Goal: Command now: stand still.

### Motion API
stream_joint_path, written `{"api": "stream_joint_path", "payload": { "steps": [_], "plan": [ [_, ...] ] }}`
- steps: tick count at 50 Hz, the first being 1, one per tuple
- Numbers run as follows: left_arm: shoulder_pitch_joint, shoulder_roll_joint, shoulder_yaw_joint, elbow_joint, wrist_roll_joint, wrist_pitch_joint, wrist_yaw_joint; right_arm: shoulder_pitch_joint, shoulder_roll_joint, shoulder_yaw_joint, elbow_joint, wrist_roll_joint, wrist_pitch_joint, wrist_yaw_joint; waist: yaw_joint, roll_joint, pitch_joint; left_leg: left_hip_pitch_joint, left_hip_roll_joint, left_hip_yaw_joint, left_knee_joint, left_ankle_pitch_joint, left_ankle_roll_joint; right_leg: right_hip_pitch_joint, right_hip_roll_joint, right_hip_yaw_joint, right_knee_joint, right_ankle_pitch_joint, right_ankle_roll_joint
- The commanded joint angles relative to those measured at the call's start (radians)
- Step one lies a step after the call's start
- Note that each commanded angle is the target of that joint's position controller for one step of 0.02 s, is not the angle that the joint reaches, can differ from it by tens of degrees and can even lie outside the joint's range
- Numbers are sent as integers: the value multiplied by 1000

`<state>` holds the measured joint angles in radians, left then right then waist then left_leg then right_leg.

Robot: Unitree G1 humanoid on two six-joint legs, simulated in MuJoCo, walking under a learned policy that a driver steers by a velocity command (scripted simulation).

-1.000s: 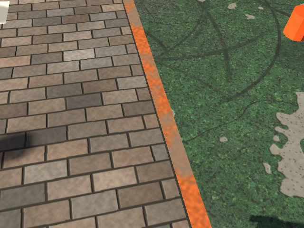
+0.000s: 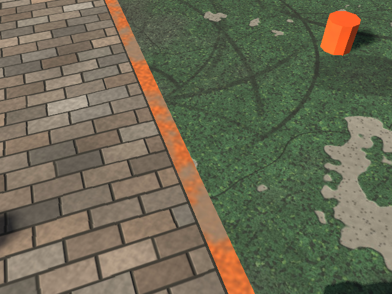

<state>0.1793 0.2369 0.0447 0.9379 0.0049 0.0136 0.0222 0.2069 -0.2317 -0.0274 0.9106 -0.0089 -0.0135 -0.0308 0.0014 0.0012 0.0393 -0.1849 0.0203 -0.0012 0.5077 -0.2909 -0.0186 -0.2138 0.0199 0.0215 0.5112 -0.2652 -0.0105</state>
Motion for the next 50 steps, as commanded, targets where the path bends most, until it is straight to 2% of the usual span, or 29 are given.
{"api": "stream_joint_path", "payload": {
  "steps": [1, 14, 15, 17, 18, 20, 22, 23, 24, 25, 26, 27, 28, 29, 30, 31, 32, 33, 35, 36, 39, 41, 43, 45, 46, 47, 48, 49, 50],
  "plan": [
    [-12, 106, 20, -20, -1, -11, 6, 7, -115, -24, -23, 1, -9, -4, -3, -3, -25, -28, 31, -30, -90, 142, 19, 25, -49, 53, -85, 153, -20],
    [-3, 95, 12, 72, -4, -9, 13, 32, -104, -16, 62, 3, -5, -10, -1, 1, -12, -29, 16, -18, -103, 138, 18, 29, -45, 39, -96, 155, -19],
    [14, 90, 10, 86, -5, -8, 14, 53, -97, -14, 76, 5, -3, -12, -1, -2, -34, -23, 3, -4, -102, 37, 22, 35, -34, 29, -100, 46, -23],
    [28, 114, 20, 93, -18, -6, 16, 50, -112, -20, 77, 16, 0, -17, 6, -9, 20, -92, -18, 3, -74, -280, 53, -33, -20, 31, -95, -332, -54],
    [29, 117, 21, 88, -20, -12, 16, 43, -113, -20, 68, 19, -5, -19, 8, -16, 65, -140, -11, -12, -68, -375, 69, -78, -37, 60, -110, -445, -73],
    [59, 122, 23, 89, -29, -40, 11, 41, -97, -17, 59, 27, -31, -14, 17, -45, 107, -203, 2, -32, -28, -373, 87, -83, -93, 145, -143, -497, -113],
    [121, 149, 34, 104, -34, -63, 2, 20, -70, -14, 46, 29, -60, 0, 35, -108, 87, -262, -16, 7, 83, -253, 81, -7, -187, 296, -211, -519, -169],
    [138, 166, 39, 109, -33, -69, -2, 17, -50, -12, 40, 33, -71, 8, 30, -159, 71, -263, -32, 34, 149, -183, 81, 12, -247, 395, -266, -538, -206],
    [127, 170, 40, 101, -33, -73, -4, 17, -50, -12, 38, 37, -78, 14, 20, -170, 75, -236, -26, 30, 165, -156, 96, -15, -281, 448, -299, -527, -227],
    [94, 165, 37, 86, -33, -75, -6, 34, -52, -14, 44, 38, -84, 19, -2, -159, 80, -173, -21, 24, 135, -155, 115, -66, -278, 437, -302, -496, -222],
    [36, 164, 35, 63, -37, -75, -8, 91, -45, -13, 64, 39, -88, 21, -45, -154, 83, -62, -22, 25, 41, -148, 134, -141, -246, 378, -276, -451, -198],
    [-46, 145, 28, 32, -40, -75, -10, 189, -58, -19, 102, 39, -89, 21, -97, -119, 82, 99, -7, -10, -65, -101, 147, -249, -182, 275, -195, -350, -152],
    [-125, 84, 12, -9, -42, -86, -11, 313, -135, -42, 144, 35, -94, 20, -142, 51, 72, 221, 103, -214, -169, -169, 187, -380, -61, 81, 47, -191, -73],
    [-142, 62, 7, -49, -32, -112, -13, 411, -244, -72, 169, 37, -99, 29, -152, 289, 43, 384, 298, -549, -291, -85, 278, -556, 29, -56, 346, -154, -17],
    [-138, 105, 18, -45, -31, -128, -17, 408, -188, -54, 164, 18, -104, 33, -135, 215, 45, 430, 360, -634, -282, 49, 311, -678, 3, 11, 538, -276, -20],
    [-90, 103, 18, -28, -41, -136, -27, 374, -136, -40, 151, 10, -110, 35, -96, 138, 47, 453, 340, -555, -254, 148, 292, -726, -36, 43, 642, -231, -39],
    [-70, 91, 15, -17, -48, -138, -33, 342, -128, -37, 138, 9, -111, 40, -74, 102, 36, 464, 315, -476, -254, 205, 268, -758, -66, 34, 680, -163, -53],
    [-93, 93, 17, -24, -46, -139, -38, 321, -118, -30, 132, 14, -105, 44, -66, 71, 54, 453, 301, -400, -267, 299, 246, -783, -92, 19, 668, -108, -59],
    [-129, 71, 16, -41, -37, -135, -48, 318, -71, -12, 131, 11, -86, 40, -58, 85, 52, 385, 245, -266, -304, 411, 206, -716, -119, -14, 585, -27, -49],
    [-145, 51, 11, -49, -33, -130, -54, 313, -68, -9, 125, 9, -79, 34, -56, 90, 53, 341, 221, -218, -324, 424, 201, -675, -114, -36, 524, 19, -35],
    [-282, 3, -14, -108, -26, -120, -62, 275, -115, -13, 98, 5, -73, 11, -68, 88, 93, 118, 148, -98, -397, 370, 187, -455, -61, -95, 225, 202, -1],
    [-330, 25, -15, -136, -31, -114, -64, 309, -155, -24, 110, 13, -79, 5, -71, 116, 104, 80, 169, -95, -442, 342, 192, -350, -37, -104, 123, 265, -3],
    [-343, 63, -8, -156, -38, -110, -65, 311, -158, -32, 120, 27, -83, 5, -52, 121, 116, 139, 202, -87, -433, 380, 180, -332, -40, -75, 51, 287, -29],
    [-301, 107, 10, -159, -36, -114, -67, 296, -167, -39, 119, 26, -78, 6, -8, 126, 66, 231, 227, -67, -338, 635, 156, -264, -20, -73, 20, 264, -63],
    [-231, 133, 24, -143, -35, -114, -64, 285, -176, -44, 116, 22, -69, 7, 34, 143, 4, 262, 227, -50, -239, 827, 141, -172, 4, -88, 32, 234, -84],
    [-82, 165, 47, -98, -38, -110, -59, 273, -170, -44, 110, 15, -58, 7, 106, 144, -88, 243, 199, -22, -66, 953, 120, 5, 32, -105, 35, 217, -111],
    [85, 202, 67, -52, -39, -103, -50, 260, -163, -38, 94, 7, -53, 8, 179, 131, -181, 90, 163, -9, 158, 863, 92, 262, -24, -45, 51, 206, -145],
    [238, 300, 89, -24, -10, -97, -41, 362, -46, -6, 71, -4, -64, 21, 148, -104, -360, -276, 23, 14, 569, 381, 38, 653, -302, 375, 29, 45, -287],
    [254, 251, 69, -8, -12, -94, -48, 380, -3, 8, 89, 20, -92, 29, 132, -247, -475, -421, -84, -103, 817, -254, 31, 691, -429, 769, -205, -137, -364]
  ]
}}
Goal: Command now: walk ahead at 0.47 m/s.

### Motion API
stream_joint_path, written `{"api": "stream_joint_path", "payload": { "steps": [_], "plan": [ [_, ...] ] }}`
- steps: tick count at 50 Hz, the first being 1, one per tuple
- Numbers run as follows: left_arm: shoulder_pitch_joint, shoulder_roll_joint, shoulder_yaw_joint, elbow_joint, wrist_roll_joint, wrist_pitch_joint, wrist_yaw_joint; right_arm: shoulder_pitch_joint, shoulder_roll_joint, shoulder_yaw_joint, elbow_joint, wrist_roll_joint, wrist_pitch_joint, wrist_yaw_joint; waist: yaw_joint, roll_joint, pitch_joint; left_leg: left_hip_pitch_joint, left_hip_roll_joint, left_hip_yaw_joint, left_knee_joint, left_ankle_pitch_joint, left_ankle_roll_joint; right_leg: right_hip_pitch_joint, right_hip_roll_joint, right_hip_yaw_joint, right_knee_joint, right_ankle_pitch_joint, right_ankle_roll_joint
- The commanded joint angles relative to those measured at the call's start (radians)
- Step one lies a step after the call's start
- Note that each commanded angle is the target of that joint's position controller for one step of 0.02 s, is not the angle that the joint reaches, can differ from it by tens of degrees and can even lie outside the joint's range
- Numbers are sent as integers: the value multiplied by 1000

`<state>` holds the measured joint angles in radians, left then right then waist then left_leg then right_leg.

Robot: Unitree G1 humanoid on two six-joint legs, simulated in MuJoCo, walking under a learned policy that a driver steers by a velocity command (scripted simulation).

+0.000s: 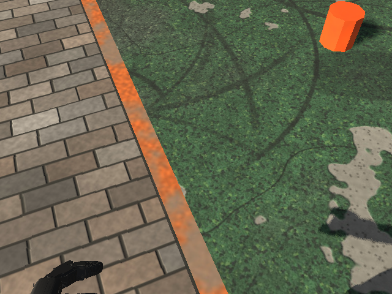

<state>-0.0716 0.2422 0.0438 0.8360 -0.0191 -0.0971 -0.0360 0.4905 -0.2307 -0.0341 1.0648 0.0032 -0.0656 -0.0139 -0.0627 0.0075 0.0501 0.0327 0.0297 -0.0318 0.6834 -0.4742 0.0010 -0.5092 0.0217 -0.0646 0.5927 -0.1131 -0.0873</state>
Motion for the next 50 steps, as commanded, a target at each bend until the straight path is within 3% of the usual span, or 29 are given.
{"api": "stream_joint_path", "payload": {
  "steps": [1, 2, 3, 5, 7, 11, 16, 20, 22, 23, 24, 25, 26, 27, 28, 29, 30, 31, 32, 34, 36, 39, 43, 47, 49, 50],
  "plan": [
    [397, 184, 50, 85, 0, 9, 5, -13, -102, -13, -102, 38, -61, 17, 183, -193, -291, -747, -27, -108, 726, -40, 39, 827, -381, 766, -338, -360, -229],
    [301, 142, 37, 62, 1, 3, 5, -107, -134, -21, -132, 53, -72, 14, 152, -123, -161, -757, 28, -73, 707, 49, 59, 647, -350, 606, -361, -306, -192],
    [227, 114, 27, 53, 11, -6, -1, -145, -131, -26, -138, 43, -70, 5, 110, -44, -85, -707, 74, -53, 641, 130, 60, 476, -309, 483, -393, -190, -169],
    [177, 79, 16, 57, 28, -16, -7, -102, -96, -34, -130, 21, -42, -5, 39, -76, -59, -579, 124, -59, 549, 195, 57, 300, -245, 344, -443, -103, -143],
    [199, 88, 17, 80, 24, -22, -3, -93, -62, -32, -131, 23, -16, -8, 20, -86, -32, -570, 137, -47, 496, 207, 45, 230, -237, 260, -490, -75, -151],
    [277, 141, 28, 113, 33, -29, 28, -239, -91, -43, -191, 13, -6, -7, 47, -47, 12, -725, 139, -71, 320, 411, 16, 279, -245, 164, -527, 6, -148],
    [342, 161, 26, 122, 23, -23, 47, -410, -62, -27, -251, 14, -19, 23, 107, -31, 26, -700, 90, -3, 35, 617, 22, 368, -226, 18, -530, 86, -98],
    [420, 174, 31, 146, 15, 6, 49, -514, -55, -15, -317, 18, -19, 53, 145, -16, 53, -780, 74, 25, -65, 533, 45, 571, -280, -24, -460, 157, -83],
    [417, 190, 38, 140, 10, 26, 51, -526, -71, -18, -349, 20, -18, 70, 132, -35, 46, -769, 51, 62, -86, 420, 71, 639, -302, -45, -382, 307, -65],
    [390, 204, 41, 126, 12, 37, 55, -500, -91, -26, -358, 17, -18, 77, 105, -59, 27, -708, 18, 96, -95, 365, 87, 643, -297, -68, -298, 536, -48],
    [375, 217, 45, 112, 15, 50, 63, -419, -123, -43, -350, 11, -17, 81, 60, -86, -34, -590, -31, 135, -92, 332, 102, 638, -285, -89, -160, 760, -28],
    [362, 211, 42, 98, 17, 63, 72, -262, -172, -71, -315, 11, -20, 80, -18, -79, -119, -390, -83, 149, -148, 403, 128, 583, -245, -117, 51, 840, 7],
    [375, 198, 33, 70, 26, 58, 77, -124, -259, -104, -293, 5, -17, 64, -72, 0, -223, -91, 2, -7, -162, 641, 183, 367, -191, -124, 342, 598, 65],
    [488, 46, -15, 22, 62, 26, 57, -132, -368, -118, -309, -11, -13, 50, 43, 276, -364, 313, 315, -539, -157, 952, 401, -96, 32, -80, 754, -418, 148],
    [445, 145, 0, 32, 34, -11, 42, -83, -301, -101, -335, -10, -9, 46, -29, 152, -554, 389, 363, -685, -226, 1020, 458, -140, 44, 152, 892, -548, 138],
    [348, 180, 14, -3, -4, -24, 36, -142, -256, -88, -349, -12, -6, 41, -37, 110, -446, 310, 314, -506, -224, 1072, 402, -204, -17, 177, 882, -475, 117],
    [302, 169, 10, -17, -3, -26, 44, -207, -217, -81, -359, 6, -3, 36, -11, 21, -315, 161, 255, -380, -242, 1020, 348, -220, -64, 157, 794, -399, 110],
    [280, 168, 17, -17, 12, -16, 56, -265, -194, -75, -374, 12, 4, 31, 21, -25, -222, 4, 217, -319, -279, 972, 316, -195, -89, 142, 720, -349, 117],
    [287, 180, 26, -24, 16, 2, 63, -297, -178, -69, -386, 1, 9, 26, 59, -16, -185, -126, 188, -282, -317, 960, 308, -119, -103, 145, 678, -327, 120],
    [324, 148, 25, -36, 24, 32, 68, -317, -195, -74, -402, -13, 12, 26, 99, 11, -172, -242, 165, -250, -344, 995, 309, -48, -91, 135, 585, -300, 137],
    [322, 129, 22, -48, 30, 45, 77, -313, -219, -83, -408, -7, 14, 18, 106, 35, -183, -278, 140, -216, -340, 1024, 299, -36, -69, 127, 467, -243, 158],
    [288, 121, 19, -56, 30, 57, 77, -314, -212, -78, -411, 5, 34, -1, 91, 67, -219, -269, 122, -185, -326, 936, 262, -16, -63, 126, 325, -105, 177],
    [194, 125, 19, -84, 22, 64, 69, -299, -198, -66, -397, -6, 52, -10, 52, 101, -188, -280, 115, -202, -327, 733, 228, 33, -57, 128, 177, -26, 174],
    [175, 142, 27, -97, 23, 52, 59, -296, -181, -52, -382, -10, 58, -6, 45, 126, -152, -244, 136, -266, -263, 672, 220, 85, -42, 121, 45, -101, 140],
    [215, 133, 27, -89, 30, 36, 52, -301, -153, -37, -378, -1, 57, -8, 84, 105, -141, -266, 94, -271, -208, 589, 163, 227, -50, 118, -183, 102, 95],
    [231, 182, 35, -92, 47, 30, 56, -264, -125, -26, -380, -17, 49, -8, 65, 34, -168, -310, 37, -242, -150, 473, 110, 343, -157, 214, -192, 358, 57]
  ]
}}
Over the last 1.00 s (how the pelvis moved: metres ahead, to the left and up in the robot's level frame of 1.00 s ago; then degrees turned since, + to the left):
0.25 -0.01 -0.02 1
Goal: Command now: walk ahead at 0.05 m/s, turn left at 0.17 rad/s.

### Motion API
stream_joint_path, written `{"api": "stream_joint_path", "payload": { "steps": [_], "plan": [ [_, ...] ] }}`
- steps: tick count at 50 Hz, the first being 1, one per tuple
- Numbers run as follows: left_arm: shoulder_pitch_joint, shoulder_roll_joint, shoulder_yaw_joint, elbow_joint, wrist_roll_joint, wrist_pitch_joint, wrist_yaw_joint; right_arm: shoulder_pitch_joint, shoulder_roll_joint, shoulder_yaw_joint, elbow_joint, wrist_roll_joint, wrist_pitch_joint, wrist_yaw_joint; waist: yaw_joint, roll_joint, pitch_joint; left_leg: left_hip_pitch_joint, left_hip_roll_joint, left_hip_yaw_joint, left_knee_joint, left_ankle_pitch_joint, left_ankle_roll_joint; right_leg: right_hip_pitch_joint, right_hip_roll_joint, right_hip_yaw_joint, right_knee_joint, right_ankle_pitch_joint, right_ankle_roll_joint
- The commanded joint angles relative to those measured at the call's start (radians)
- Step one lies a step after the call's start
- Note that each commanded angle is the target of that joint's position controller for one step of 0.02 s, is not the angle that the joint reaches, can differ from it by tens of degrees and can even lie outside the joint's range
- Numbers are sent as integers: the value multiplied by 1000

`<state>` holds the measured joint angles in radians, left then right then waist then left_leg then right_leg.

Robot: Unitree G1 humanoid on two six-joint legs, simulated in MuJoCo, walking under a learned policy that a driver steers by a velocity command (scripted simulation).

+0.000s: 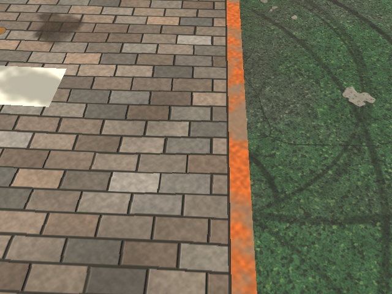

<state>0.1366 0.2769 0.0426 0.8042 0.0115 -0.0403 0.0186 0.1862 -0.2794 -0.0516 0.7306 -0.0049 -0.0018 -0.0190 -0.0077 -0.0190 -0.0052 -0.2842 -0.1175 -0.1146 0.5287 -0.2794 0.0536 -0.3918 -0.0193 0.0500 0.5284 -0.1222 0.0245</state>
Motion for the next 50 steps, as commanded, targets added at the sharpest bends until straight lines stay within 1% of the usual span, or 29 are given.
{"api": "stream_joint_path", "payload": {
  "steps": [1, 2, 3, 5, 6, 8, 9, 10, 11, 12, 14, 17, 30, 31, 33, 34, 36, 37, 38, 39, 41, 42, 43, 44, 45, 46, 48, 49, 50],
  "plan": [
    [11, 207, 46, -71, 25, -21, 9, 133, -62, -6, -38, -24, -25, 0, -59, -111, -141, -90, 75, -65, 104, -43, 5, 334, -252, 222, -84, 626, -161],
    [18, 122, 26, -55, 21, -11, 10, 125, -70, -5, -41, -22, -24, -2, -44, -197, -165, -103, 70, -8, 146, -192, -44, 310, -331, 310, -109, 578, -281],
    [9, 86, 15, -57, 10, -7, 5, 82, -103, -12, -45, -15, -18, -5, -23, -176, -149, -87, 98, 5, 149, -183, -62, 283, -313, 322, -129, 488, -287],
    [-30, 105, 17, -59, 1, 1, 1, 43, -90, -16, -39, -8, 7, -9, -26, -154, -128, -30, 114, 18, 62, -64, -71, 240, -237, 242, -121, 383, -213],
    [-52, 107, 17, -61, -4, 2, -2, 57, -81, -13, -30, -11, 19, -6, -39, -144, -119, 43, 124, 14, -8, 15, -67, 188, -202, 195, -119, 305, -171],
    [-27, 101, 16, -50, -2, 2, -11, 37, -87, -11, -33, -16, 33, 0, -16, -96, -77, 101, 138, -4, -70, 132, -41, 121, -114, 110, -106, 55, -90],
    [-9, 102, 17, -53, 0, 1, -16, 35, -113, -19, -20, -12, 33, 2, 17, -14, -46, 46, 134, -10, -50, 95, -16, 134, -64, 54, -104, -28, -65],
    [-18, 108, 18, -46, 3, -1, -16, 27, -88, -15, -25, -10, 28, 4, 6, -20, -36, 26, 135, -13, -61, 85, -4, 153, -55, 41, -83, -28, -51],
    [-23, 95, 15, -44, 1, -3, -15, 31, -74, -11, -18, -13, 23, 4, 7, -14, -36, 24, 141, -18, -71, 96, -4, 164, -50, 34, -70, 0, -52],
    [-24, 84, 14, -41, -3, -4, -11, 30, -80, -13, -15, -14, 16, 3, 11, -4, -38, 21, 142, -19, -74, 121, -8, 180, -52, 31, -55, 43, -57],
    [-17, 81, 14, -33, -7, -1, -6, 33, -78, -13, -7, -14, 3, 1, 15, 22, -50, 26, 144, -18, -68, 175, -14, 205, -48, 25, -29, 114, -63],
    [-20, 78, 16, -20, -8, 7, -3, 39, -70, -12, 4, -10, -3, -1, 16, 38, -44, 27, 144, -18, -69, 181, -18, 216, -42, 20, -21, 114, -63],
    [-20, 74, 21, 83, -10, 25, 6, 64, -56, -10, 68, -6, -13, -10, 16, 23, 3, 34, 141, -7, -95, 152, -24, 228, -27, 18, -48, 71, -45],
    [-2, 64, 19, 101, -9, 27, 6, 85, -49, -9, 85, -5, -12, -11, 15, 29, -16, 42, 134, -1, -110, 52, -20, 234, -13, 4, -49, -25, -45],
    [-2, 74, 24, 116, -20, 28, 8, 98, -77, -20, 96, 7, -9, -13, 7, 57, 40, 3, 134, -27, -140, -273, 22, 159, 35, -34, -8, -341, -57],
    [-13, 71, 23, 112, -25, 20, 9, 106, -88, -23, 95, 12, -13, -14, -1, 80, 85, -12, 164, -79, -176, -416, 52, 88, 44, -39, 17, -438, -64],
    [-54, 44, 17, 92, -38, -16, 2, 160, -121, -31, 105, 23, -36, -13, -25, 163, 147, 30, 291, -275, -292, -558, 130, -42, 56, -75, 138, -387, -69],
    [-63, 39, 16, 85, -43, -35, -5, 151, -142, -38, 107, 26, -47, -13, -21, 203, 176, 49, 358, -372, -330, -544, 171, -86, 42, -71, 185, -319, -79],
    [-65, 50, 19, 85, -43, -53, -13, 138, -137, -38, 106, 27, -56, -12, -16, 200, 187, 52, 385, -402, -332, -468, 188, -97, 15, -47, 191, -301, -95],
    [-43, 54, 21, 93, -45, -66, -22, 117, -128, -35, 101, 27, -60, -10, 3, 190, 174, 67, 379, -373, -311, -377, 178, -72, 7, -47, 151, -305, -110],
    [94, 57, 30, 157, -47, -77, -34, 51, -112, -30, 83, 31, -57, -2, 74, 157, 113, -19, 293, -225, -233, -229, 114, 191, 27, -67, -25, -212, -121],
    [196, 89, 44, 200, -40, -75, -35, 17, -84, -22, 68, 26, -59, -1, 110, 102, 77, -97, 225, -127, -112, -106, 70, 335, -1, 4, -63, -170, -125],
    [310, 179, 70, 231, -39, -75, -34, -8, -25, -7, 33, 27, -70, -3, 131, -140, 48, -261, 80, 64, 194, -57, -11, 479, -153, 307, -209, -308, -208],
    [384, 218, 74, 236, -24, -79, -45, -18, -47, -14, 9, 36, -87, -9, 156, -277, 31, -441, 38, 60, 462, -272, -39, 573, -339, 664, -345, -314, -327],
    [309, 146, 48, 216, -14, -85, -45, 4, -88, -25, 19, 51, -98, -4, 104, -144, 71, -522, 100, -7, 600, -269, -20, 549, -359, 640, -328, -300, -324],
    [253, 109, 37, 192, -18, -86, -45, 27, -80, -24, 37, 53, -104, 4, 74, -93, 88, -535, 143, -6, 631, -175, -1, 524, -317, 526, -322, -270, -289],
    [206, 89, 24, 172, -22, -80, -44, 1, -74, -30, 40, 35, -105, 10, 56, -47, 98, -533, 210, 31, 574, -22, 7, 482, -264, 362, -351, -148, -235],
    [217, 68, 15, 177, -19, -73, -43, -12, -67, -32, 36, 27, -102, 15, 55, -59, 88, -491, 223, 50, 536, 23, -3, 455, -229, 288, -366, -70, -217],
    [241, 66, 12, 185, -17, -67, -38, -19, -52, -30, 35, 23, -98, 21, 57, -73, 79, -470, 222, 73, 502, 57, -17, 448, -207, 234, -375, 11, -214]
  ]
}}
Over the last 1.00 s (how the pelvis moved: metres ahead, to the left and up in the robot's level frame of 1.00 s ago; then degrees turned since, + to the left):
0.46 0.07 0.02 22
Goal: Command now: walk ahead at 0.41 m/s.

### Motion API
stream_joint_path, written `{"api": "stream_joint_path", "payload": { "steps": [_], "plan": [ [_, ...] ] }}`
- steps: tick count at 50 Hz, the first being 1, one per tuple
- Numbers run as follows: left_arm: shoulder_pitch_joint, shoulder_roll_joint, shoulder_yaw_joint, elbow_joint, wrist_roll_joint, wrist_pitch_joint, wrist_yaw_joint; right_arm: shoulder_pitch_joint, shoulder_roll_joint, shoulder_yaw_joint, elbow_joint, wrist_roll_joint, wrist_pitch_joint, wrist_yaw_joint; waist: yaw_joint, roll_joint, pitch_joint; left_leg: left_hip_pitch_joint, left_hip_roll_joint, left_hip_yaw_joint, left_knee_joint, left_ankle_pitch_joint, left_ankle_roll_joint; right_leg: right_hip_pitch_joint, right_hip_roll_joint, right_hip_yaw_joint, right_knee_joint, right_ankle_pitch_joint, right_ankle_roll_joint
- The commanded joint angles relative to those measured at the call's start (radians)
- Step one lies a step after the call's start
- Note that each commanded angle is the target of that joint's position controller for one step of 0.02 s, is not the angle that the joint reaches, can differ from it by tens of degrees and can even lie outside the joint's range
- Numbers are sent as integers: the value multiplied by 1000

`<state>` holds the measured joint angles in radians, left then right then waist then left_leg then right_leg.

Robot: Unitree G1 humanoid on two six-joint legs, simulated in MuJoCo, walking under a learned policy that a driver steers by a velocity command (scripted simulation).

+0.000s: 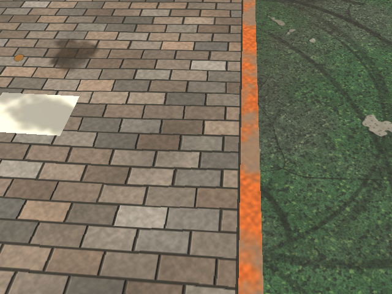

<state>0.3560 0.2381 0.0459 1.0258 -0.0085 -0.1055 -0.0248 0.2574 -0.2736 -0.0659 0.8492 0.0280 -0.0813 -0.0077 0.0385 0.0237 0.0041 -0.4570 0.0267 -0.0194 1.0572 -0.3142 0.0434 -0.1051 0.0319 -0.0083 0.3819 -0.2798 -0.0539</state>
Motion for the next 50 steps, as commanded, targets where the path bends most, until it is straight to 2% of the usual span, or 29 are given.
{"api": "stream_joint_path", "payload": {
  "steps": [1, 5, 10, 13, 14, 15, 16, 17, 18, 19, 20, 21, 22, 24, 27, 30, 33, 38, 39, 41, 42, 43, 44, 45, 46, 47, 48, 49, 50],
  "plan": [
    [40, 114, 8, -32, 4, 3, 11, -108, -47, -13, -90, -12, -15, 12, 15, -114, 67, -296, 76, -2, -66, 120, -22, 160, -246, 251, -233, 243, -138],
    [60, 159, 12, -35, 7, 17, 34, -256, -3, 8, -141, -9, -11, 20, 43, -100, 96, -227, 50, 39, -338, 271, -55, 77, -215, 146, -266, 315, -129],
    [112, 167, 16, -17, -10, 20, 38, -367, -29, 13, -181, 3, -14, 40, 51, -115, 143, -153, 27, 35, -500, 353, -28, 90, -263, 120, -275, 304, -126],
    [92, 189, 28, -23, -10, 29, 38, -336, -74, -1, -183, 0, -21, 50, -4, -123, 96, -67, 0, 41, -539, 285, 20, 178, -292, 100, -173, 552, -98],
    [79, 202, 33, -28, -7, 34, 38, -267, -101, -15, -167, -2, -21, 47, -48, -139, 37, 42, -30, 65, -535, 259, 41, 188, -284, 83, -78, 743, -86],
    [67, 194, 30, -35, -1, 42, 38, -111, -137, -37, -119, -1, -18, 40, -128, -134, -60, 242, -59, 86, -542, 255, 72, 152, -244, 50, 102, 868, -63],
    [61, 172, 19, -54, 11, 45, 39, 80, -181, -55, -72, -6, -13, 29, -206, -97, -188, 546, 43, -25, -508, 234, 120, -38, -202, 32, 363, 708, -34],
    [194, 26, -22, -73, 11, 28, 29, 189, -281, -75, -40, -28, -10, 30, -150, 182, -372, 920, 321, -519, -589, 3, 286, -423, -19, 4, 784, 115, 33],
    [168, 75, -13, -56, -11, 0, 21, 186, -194, -49, -33, -22, -8, 34, -164, 201, -405, 890, 369, -774, -778, -150, 303, -540, 8, 144, 931, -273, 19],
    [50, 166, 14, -101, -40, -16, 17, 82, -147, -30, -39, -15, -12, 35, -142, 154, -195, 728, 330, -625, -803, -171, 239, -635, -55, 130, 979, -217, -1],
    [-20, 171, 15, -121, -43, -23, 21, -8, -118, -20, -55, -17, -15, 36, -111, 76, -97, 560, 291, -480, -828, -82, 210, -615, -109, 102, 941, -118, -9],
    [-42, 158, 19, -124, -28, -19, 28, -66, -91, -12, -59, -25, -20, 41, -76, 28, -36, 421, 248, -370, -857, 31, 192, -572, -145, 86, 878, -49, -4],
    [-11, 137, 23, -113, -19, -4, 32, -102, -67, -5, -59, -35, -27, 43, -35, 49, -21, 335, 212, -277, -886, 101, 172, -501, -179, 96, 830, -3, -1],
    [29, 87, 18, -100, -19, 28, 34, -108, -59, -5, -39, -35, -38, 47, -6, 62, -12, 243, 192, -182, -933, 158, 175, -437, -193, 91, 791, 20, 12],
    [-51, 96, 25, -141, -17, 49, 40, -62, -94, -14, 0, -44, -49, 31, -11, 42, 41, 225, 197, -89, -977, 211, 185, -537, -193, 119, 698, 127, 34],
    [-126, 98, 30, -171, -10, 39, 31, -31, -110, -15, 20, -45, -48, 13, -31, 21, 52, 279, 186, -1, -981, 280, 162, -590, -164, 136, 529, 307, 39],
    [-230, 77, 19, -209, -6, 31, 12, -7, -127, -14, 30, -38, -43, 1, -69, 8, 71, 309, 179, 82, -992, 308, 137, -559, -144, 66, 365, 421, 39],
    [-365, 63, 4, -301, -10, 31, -22, 84, -147, -22, 69, -24, -7, -6, -118, -9, 104, 541, 243, 133, -910, 416, 121, -654, -131, 16, 241, 320, 7],
    [-375, 69, 5, -319, -11, 31, -30, 84, -155, -25, 69, -20, 4, -8, -113, -1, 102, 578, 256, 141, -874, 484, 114, -655, -121, -2, 230, 264, -5],
    [-339, 98, 18, -340, -13, 34, -42, 58, -183, -33, 54, -19, 22, -14, -75, 36, 52, 605, 260, 175, -751, 808, 89, -550, -67, -65, 224, 155, -38],
    [-264, 126, 34, -333, -14, 37, -43, 47, -196, -36, 45, -20, 31, -19, -30, 59, -6, 600, 252, 193, -628, 983, 75, -437, -25, -97, 231, 111, -60],
    [-118, 172, 62, -302, -17, 38, -38, 31, -195, -34, 35, -20, 41, -25, 50, 53, -85, 541, 219, 222, -430, 1045, 48, -235, 23, -112, 183, 142, -92],
    [57, 257, 100, -266, -18, 45, -20, 38, -181, -24, 12, -28, 37, -30, 123, -21, -189, 318, 179, 226, -143, 831, 6, 83, -48, 48, 156, 161, -150],
    [82, 362, 120, -264, -24, 48, -7, 132, -24, 24, -36, -58, 3, -8, 24, -279, -283, -153, -32, 175, 226, -77, -64, 449, -310, 604, 89, 31, -335],
    [110, 293, 97, -288, -13, 40, -6, 55, -90, 17, -47, -23, -45, 9, 76, -197, -407, -295, -79, -57, 369, -267, -52, 550, -383, 870, -63, -25, -388],
    [79, 236, 82, -284, -2, 33, -3, -45, -138, 3, -80, 13, -72, 20, 95, -153, -278, -385, -17, -88, 363, -184, -23, 484, -346, 711, -73, 40, -326],
    [15, 205, 73, -298, -6, 29, -1, -77, -130, 9, -90, 9, -84, 18, 58, -66, -185, -364, 30, -79, 279, -97, -9, 335, -300, 571, -72, 125, -287],
    [-60, 177, 64, -318, -3, 28, -1, -86, -130, 3, -84, -13, -84, 11, 12, -12, -116, -299, 62, -70, 180, -51, -15, 177, -263, 476, -87, 228, -261],
    [-106, 148, 53, -339, 7, 28, 2, -72, -143, -7, -81, -25, -71, 8, -26, -22, -90, -221, 85, -75, 128, -24, -22, 72, -234, 417, -114, 307, -252]
  ]
}}
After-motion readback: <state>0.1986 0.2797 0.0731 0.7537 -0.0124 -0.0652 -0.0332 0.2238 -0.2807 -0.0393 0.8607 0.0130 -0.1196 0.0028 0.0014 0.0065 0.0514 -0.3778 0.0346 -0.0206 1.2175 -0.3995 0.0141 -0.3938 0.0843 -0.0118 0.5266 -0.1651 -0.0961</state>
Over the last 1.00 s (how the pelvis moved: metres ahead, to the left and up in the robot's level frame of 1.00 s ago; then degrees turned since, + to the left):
0.12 -0.04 0.01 0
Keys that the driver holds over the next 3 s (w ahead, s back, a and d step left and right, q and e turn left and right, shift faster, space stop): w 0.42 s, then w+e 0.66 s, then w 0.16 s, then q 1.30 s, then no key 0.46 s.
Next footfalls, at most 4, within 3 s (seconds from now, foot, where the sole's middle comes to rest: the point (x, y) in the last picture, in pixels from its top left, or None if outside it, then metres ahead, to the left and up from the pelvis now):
0.32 left None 0.34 0.16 -0.78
0.88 right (251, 265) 0.63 -0.11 -0.78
1.36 left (222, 186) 0.97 -0.01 -0.78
1.84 right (275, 196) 0.92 -0.22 -0.78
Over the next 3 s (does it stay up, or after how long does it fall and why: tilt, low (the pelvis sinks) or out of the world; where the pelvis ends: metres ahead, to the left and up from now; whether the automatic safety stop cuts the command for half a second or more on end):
stays up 0.88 -0.07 -0.01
